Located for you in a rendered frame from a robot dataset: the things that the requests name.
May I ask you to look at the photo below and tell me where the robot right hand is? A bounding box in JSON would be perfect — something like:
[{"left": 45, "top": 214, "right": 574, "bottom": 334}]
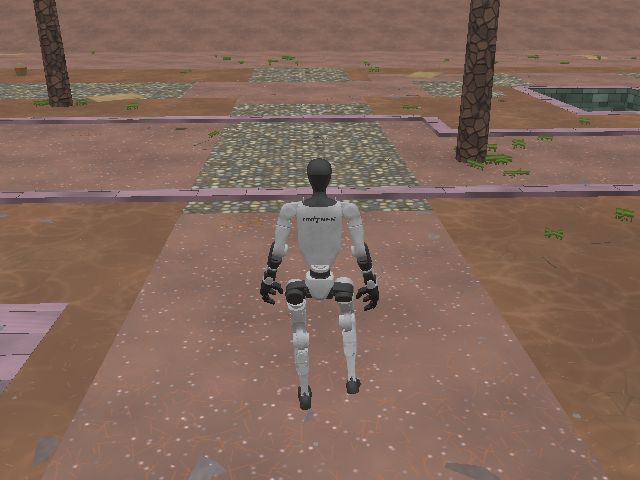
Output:
[{"left": 356, "top": 286, "right": 379, "bottom": 311}]

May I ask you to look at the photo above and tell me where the robot left hand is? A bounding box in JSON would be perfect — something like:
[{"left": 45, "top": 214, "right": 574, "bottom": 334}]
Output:
[{"left": 260, "top": 280, "right": 283, "bottom": 305}]

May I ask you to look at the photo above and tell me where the robot left upper arm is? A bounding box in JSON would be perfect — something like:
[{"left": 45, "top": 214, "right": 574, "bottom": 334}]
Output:
[{"left": 272, "top": 202, "right": 299, "bottom": 257}]

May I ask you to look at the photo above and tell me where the left robot forearm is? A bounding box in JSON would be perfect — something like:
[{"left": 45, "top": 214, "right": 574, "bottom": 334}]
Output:
[{"left": 262, "top": 241, "right": 282, "bottom": 285}]

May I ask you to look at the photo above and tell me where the left robot shin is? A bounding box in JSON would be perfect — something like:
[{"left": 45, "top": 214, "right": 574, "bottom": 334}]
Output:
[{"left": 293, "top": 333, "right": 309, "bottom": 397}]

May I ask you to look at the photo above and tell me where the right robot forearm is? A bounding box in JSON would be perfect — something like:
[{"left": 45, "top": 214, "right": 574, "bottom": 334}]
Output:
[{"left": 357, "top": 242, "right": 378, "bottom": 289}]

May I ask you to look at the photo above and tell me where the right robot foot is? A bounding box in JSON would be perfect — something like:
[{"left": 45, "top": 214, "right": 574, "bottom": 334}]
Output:
[{"left": 346, "top": 377, "right": 361, "bottom": 394}]

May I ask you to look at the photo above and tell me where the robot right upper arm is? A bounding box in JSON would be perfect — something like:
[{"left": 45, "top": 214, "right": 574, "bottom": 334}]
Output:
[{"left": 340, "top": 202, "right": 367, "bottom": 258}]

